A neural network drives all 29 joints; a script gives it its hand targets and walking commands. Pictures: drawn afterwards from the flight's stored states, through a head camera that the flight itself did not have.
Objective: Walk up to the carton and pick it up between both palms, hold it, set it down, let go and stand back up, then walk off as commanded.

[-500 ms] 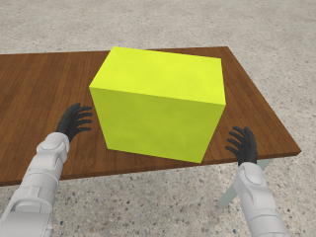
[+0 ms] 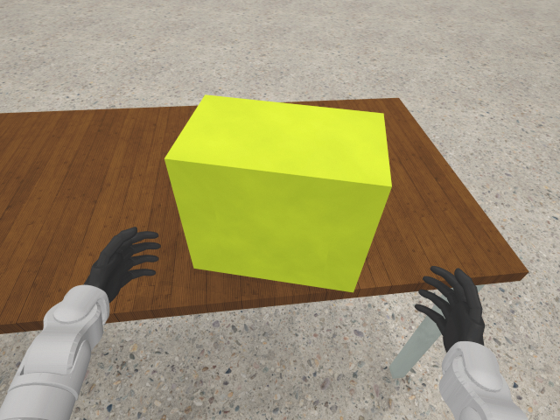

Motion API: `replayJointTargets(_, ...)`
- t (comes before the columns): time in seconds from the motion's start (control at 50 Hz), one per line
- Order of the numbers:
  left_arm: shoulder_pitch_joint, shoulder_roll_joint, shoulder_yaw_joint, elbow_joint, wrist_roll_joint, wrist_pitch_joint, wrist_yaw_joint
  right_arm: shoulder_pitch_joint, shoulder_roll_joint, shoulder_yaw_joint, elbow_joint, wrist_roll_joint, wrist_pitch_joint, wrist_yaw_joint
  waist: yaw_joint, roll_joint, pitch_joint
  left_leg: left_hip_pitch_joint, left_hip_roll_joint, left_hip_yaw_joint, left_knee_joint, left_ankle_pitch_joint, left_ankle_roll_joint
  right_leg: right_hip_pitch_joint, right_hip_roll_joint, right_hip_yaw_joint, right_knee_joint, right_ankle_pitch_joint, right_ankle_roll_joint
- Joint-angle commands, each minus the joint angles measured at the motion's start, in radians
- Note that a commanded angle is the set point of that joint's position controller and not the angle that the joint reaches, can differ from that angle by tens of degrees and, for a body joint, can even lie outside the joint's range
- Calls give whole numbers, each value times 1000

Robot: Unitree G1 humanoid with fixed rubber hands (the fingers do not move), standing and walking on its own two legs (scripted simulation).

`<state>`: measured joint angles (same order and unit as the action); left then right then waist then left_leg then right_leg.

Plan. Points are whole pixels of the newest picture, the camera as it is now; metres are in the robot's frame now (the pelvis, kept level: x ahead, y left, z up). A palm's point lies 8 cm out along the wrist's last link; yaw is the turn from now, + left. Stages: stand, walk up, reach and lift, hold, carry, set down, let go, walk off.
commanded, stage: set down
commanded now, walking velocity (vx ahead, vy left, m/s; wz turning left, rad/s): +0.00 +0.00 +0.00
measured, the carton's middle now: (281, 196) +0.48 +0.01 +0.05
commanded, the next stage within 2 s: none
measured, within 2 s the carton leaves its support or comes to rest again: neither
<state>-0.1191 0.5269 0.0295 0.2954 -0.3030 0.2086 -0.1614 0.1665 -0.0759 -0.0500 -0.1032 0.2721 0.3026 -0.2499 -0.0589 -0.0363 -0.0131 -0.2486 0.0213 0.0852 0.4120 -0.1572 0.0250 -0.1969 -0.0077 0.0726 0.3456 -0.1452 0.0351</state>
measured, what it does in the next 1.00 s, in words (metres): stands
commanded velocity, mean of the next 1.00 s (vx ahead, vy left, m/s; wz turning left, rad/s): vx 0.00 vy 0.00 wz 0.00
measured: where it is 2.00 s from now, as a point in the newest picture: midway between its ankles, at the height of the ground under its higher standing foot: outside the picture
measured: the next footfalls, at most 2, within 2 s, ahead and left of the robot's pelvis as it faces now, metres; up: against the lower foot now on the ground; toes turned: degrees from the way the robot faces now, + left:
none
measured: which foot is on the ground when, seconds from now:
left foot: down 0.00-1.00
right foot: down 0.00-1.00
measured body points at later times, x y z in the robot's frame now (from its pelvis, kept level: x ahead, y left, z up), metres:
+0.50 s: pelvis +0.00 +0.00 +0.00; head +0.00 +0.01 +0.45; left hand +0.25 +0.26 +0.04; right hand +0.19 -0.22 +0.05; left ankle +0.04 +0.10 -0.74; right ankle +0.03 -0.15 -0.74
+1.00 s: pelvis +0.03 -0.01 +0.00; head +0.05 +0.00 +0.45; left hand +0.25 +0.25 +0.01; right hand +0.21 -0.22 +0.02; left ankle +0.04 +0.10 -0.74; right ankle +0.03 -0.15 -0.74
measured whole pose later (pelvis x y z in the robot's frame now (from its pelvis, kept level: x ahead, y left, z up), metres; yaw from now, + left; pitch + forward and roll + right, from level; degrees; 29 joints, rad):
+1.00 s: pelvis +0.03 -0.01 +0.00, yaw +0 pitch +0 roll -1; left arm 0.26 0.48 0.04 0.10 -0.24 0.11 -0.17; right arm 0.43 -0.08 -0.05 -0.25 0.27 0.26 -0.18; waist -0.03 0.00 0.02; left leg -0.22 0.02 0.09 0.41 -0.20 0.03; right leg -0.18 -0.01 0.07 0.37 -0.20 0.04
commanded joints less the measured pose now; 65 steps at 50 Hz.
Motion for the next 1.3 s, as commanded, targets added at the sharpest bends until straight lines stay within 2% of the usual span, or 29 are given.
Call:
replayJointTargets(0.0, -56, 200, 188, -223, -27, -29, -8, -51, -91, 102, -289, 54, -3, -6, 203, 141, -76, 211, 10, -21, -115, -20, -19, 92, 15, -39, -74, -133, -97)
replayJointTargets(0.08, 22, 239, 224, -215, -20, -32, -16, 31, -89, 103, -361, 20, 11, -10, 214, 95, -64, 176, 6, -16, -130, -68, 9, 126, 6, -32, -68, -145, -88)
replayJointTargets(0.12, -5, 239, 213, -370, -26, -39, 2, 10, -95, 101, -421, 59, 14, -4, 203, 181, -83, 203, 19, -30, -136, -81, -1, 90, 7, -32, -59, -149, -105)
replayJointTargets(0.28, 187, 226, 217, -377, -23, -86, -7, 174, -84, 110, -453, -1, 6, -1, 193, 110, -35, 194, 19, -32, -126, -69, 14, 102, 5, -24, -69, -156, -96)
replayJointTargets(0.44, 223, 193, 179, -426, -13, -120, 22, 175, -101, 84, -422, -7, 7, 36, 206, 214, 7, 80, 58, -73, -170, -141, -7, 148, 18, -44, -14, -167, -104)
replayJointTargets(0.46, 219, 214, 199, -482, -43, -142, 20, 195, -67, 108, -481, 5, 1, 29, 205, 167, -30, 95, 55, -72, -158, -138, 13, 128, 2, -15, -28, -157, -98)
replayJointTargets(0.52, 282, 173, 198, -339, -15, -114, 3, 219, -81, 93, -401, -24, 18, 31, 198, 114, 47, 112, 38, -47, -154, -115, 9, 113, 5, -16, -49, -161, -97)
replayJointTargets(0.56, 244, 181, 178, -296, 12, -91, 4, 159, -105, 73, -343, -24, 28, 38, 184, 172, 56, 73, 44, -61, -173, -166, 1, 138, 7, -30, -33, -193, -102)
replayJointTargets(0.58, 252, 187, 177, -273, -8, -104, -14, 193, -91, 97, -361, -30, 25, 33, 169, 109, 75, 84, 42, -64, -167, -145, 14, 133, 4, -19, -53, -175, -97)
replayJointTargets(0.64, 264, 156, 188, -306, 55, -115, -1, 212, -108, 111, -294, -37, 19, 50, 191, 159, 39, 147, 16, -55, -138, -32, -13, 102, 7, -29, -60, -166, -108)
replayJointTargets(0.66, 231, 206, 211, -350, 23, -120, -7, 193, -82, 113, -376, -31, 2, 39, 209, 145, -5, 111, 39, -52, -144, -84, 2, 123, 2, -22, -39, -149, -90)
replayJointTargets(0.7, 296, 151, 193, -281, 26, -117, -16, 204, -109, 118, -330, -41, -5, 46, 196, 104, 10, 149, 20, -46, -118, -22, -6, 95, 5, -28, -50, -143, -97)
replayJointTargets(0.74, 277, 153, 177, -293, 39, -112, -8, 180, -147, 66, -306, -56, -5, 61, 178, 146, 25, 112, 49, -69, -153, -96, -18, 115, 19, -45, -32, -163, -102)
replayJointTargets(0.76, 283, 140, 188, -228, 40, -113, -9, 175, -121, 97, -239, -55, 1, 69, 203, 110, 17, 112, 49, -63, -149, -70, -7, 116, 14, -37, -42, -146, -97)
replayJointTargets(0.82, 344, 131, 198, -267, 64, -117, -12, 233, -146, 79, -227, -69, -25, 78, 189, 117, -18, 174, 34, -55, -97, 98, -39, 115, 16, -32, -46, -34, -104)
replayJointTargets(0.84, 342, 176, 198, -352, 24, -143, -19, 242, -133, 98, -377, -64, -60, 58, 186, 88, -84, 195, 19, -43, -72, 132, -28, 125, 8, -29, -49, -14, -89)
replayJointTargets(0.88, 411, 84, 192, -267, 96, -126, -3, 270, -165, 84, -185, -58, -55, 96, 192, 163, -19, 244, 24, -69, -75, 245, -76, 93, 32, -45, -53, -2, -117)
replayJointTargets(0.9, 403, 127, 210, -311, 69, -146, -15, 287, -130, 96, -267, -57, -85, 80, 189, 110, -53, 220, 19, -62, -66, 231, -60, 107, 18, -26, -61, 20, -102)
replayJointTargets(0.92, 428, 77, 209, -270, 105, -135, -1, 289, -167, 84, -206, -65, -88, 96, 216, 170, -19, 234, 17, -57, -66, 267, -80, 79, 34, -43, -45, 22, -106)
replayJointTargets(0.96, 447, 70, 197, -255, 101, -147, -15, 308, -166, 98, -199, -73, -109, 89, 200, 86, -40, 286, 17, -54, -52, 314, -69, 87, 34, -42, -67, 51, -98)
replayJointTargets(1.0, 455, 68, 194, -265, 92, -174, 7, 286, -188, 72, -165, -89, -154, 106, 219, 120, -44, 260, 8, -52, -49, 353, -87, 78, 46, -52, -54, 74, -95)
replayJointTargets(1.04, 472, 60, 190, -215, 76, -180, 12, 300, -196, 62, -117, -104, -167, 120, 193, 95, -24, 263, 14, -50, -50, 312, -78, 49, 41, -50, -56, 34, -101)
replayJointTargets(1.08, 458, 56, 182, -236, 108, -186, 25, 274, -193, 40, -85, -104, -200, 127, 198, 151, -9, 269, 10, -54, -50, 344, -99, 35, 51, -61, -56, 34, -105)
replayJointTargets(1.12, 440, 51, 161, -230, 88, -204, 37, 243, -192, 48, -94, -108, -230, 139, 184, 99, -57, 296, 22, -58, -44, 335, -82, 26, 50, -65, -67, 38, -100)
replayJointTargets(1.18, 451, 23, 148, -228, 105, -204, 50, 288, -181, 51, -17, -107, -227, 144, 189, 163, 2, 277, 21, -53, -72, 249, -83, 24, 46, -53, -74, -36, -107)
replayJointTargets(1.2, 432, 37, 138, -226, 76, -207, 36, 263, -161, 51, -54, -100, -235, 136, 167, 109, -5, 259, 24, -54, -78, 211, -63, 34, 39, -51, -73, -26, -95)
replayJointTargets(1.24, 414, 1, 120, -127, 99, -168, 43, 188, -192, 33, 55, -114, -218, 157, 189, 148, 56, 212, 24, -44, -98, 153, -77, 20, 49, -59, -70, -84, -107)
replayJointTargets(1.26, 412, 44, 126, -157, 61, -186, 37, 178, -177, 32, -58, -127, -243, 146, 183, 75, -10, 198, 28, -44, -86, 142, -62, 54, 37, -70, -64, -57, -98)
replayJointTargets(1.28, 417, 34, 130, -185, 83, -178, 49, 191, -187, 15, -34, -128, -239, 154, 189, 136, 13, 186, 26, -41, -106, 106, -70, 42, 47, -65, -55, -87, -98)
